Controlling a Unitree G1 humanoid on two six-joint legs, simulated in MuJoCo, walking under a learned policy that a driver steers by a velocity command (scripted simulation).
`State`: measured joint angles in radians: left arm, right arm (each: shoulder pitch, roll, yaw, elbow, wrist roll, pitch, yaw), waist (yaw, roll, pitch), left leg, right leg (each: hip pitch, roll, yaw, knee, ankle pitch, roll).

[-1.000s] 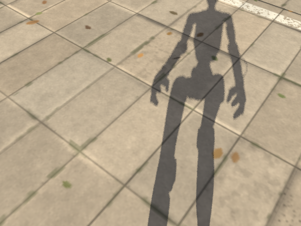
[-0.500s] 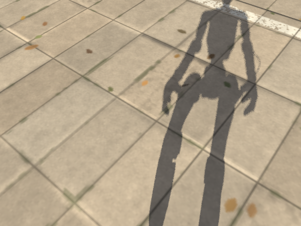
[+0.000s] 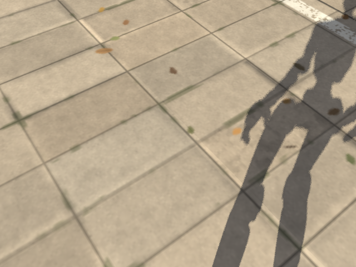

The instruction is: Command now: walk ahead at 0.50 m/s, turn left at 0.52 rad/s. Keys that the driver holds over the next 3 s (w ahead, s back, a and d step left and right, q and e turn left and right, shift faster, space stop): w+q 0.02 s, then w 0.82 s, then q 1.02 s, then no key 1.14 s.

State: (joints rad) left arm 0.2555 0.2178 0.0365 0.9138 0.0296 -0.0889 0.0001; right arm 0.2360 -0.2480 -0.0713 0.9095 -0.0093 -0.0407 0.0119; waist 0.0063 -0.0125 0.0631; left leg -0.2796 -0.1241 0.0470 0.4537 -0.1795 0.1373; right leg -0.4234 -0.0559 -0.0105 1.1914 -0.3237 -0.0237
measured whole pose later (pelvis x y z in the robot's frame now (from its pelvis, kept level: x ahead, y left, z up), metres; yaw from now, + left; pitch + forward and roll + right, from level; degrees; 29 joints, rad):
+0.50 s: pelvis +0.29 -0.04 +0.00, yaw +6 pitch +0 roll +0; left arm 0.13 0.24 0.04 0.84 0.03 -0.07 -0.01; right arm 0.40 -0.24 -0.04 0.97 -0.01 -0.07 -0.01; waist -0.04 0.02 0.06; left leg -0.22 -0.09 -0.05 1.08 -0.40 0.10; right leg -0.36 0.05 -0.08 0.52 -0.17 -0.09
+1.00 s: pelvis +0.54 +0.02 -0.01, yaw +8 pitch +1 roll -1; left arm 0.40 0.21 0.03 1.02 0.00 -0.07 0.02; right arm 0.05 -0.21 -0.03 0.86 -0.03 -0.09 0.01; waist 0.04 0.00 0.08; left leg -0.43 -0.03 0.07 0.55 -0.12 0.10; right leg -0.13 0.03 -0.05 0.86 -0.51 -0.03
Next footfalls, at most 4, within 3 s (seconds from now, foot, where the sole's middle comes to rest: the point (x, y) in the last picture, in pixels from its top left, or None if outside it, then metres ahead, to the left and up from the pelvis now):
0.40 right None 0.40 -0.10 -0.77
0.94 left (157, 212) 0.67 0.11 -0.77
1.58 right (200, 203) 0.71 -0.06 -0.77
2.08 left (158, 238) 0.57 0.10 -0.77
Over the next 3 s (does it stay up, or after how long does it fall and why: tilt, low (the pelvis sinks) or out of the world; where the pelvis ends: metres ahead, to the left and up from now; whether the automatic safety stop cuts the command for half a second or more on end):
stays up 0.60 -0.01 0.01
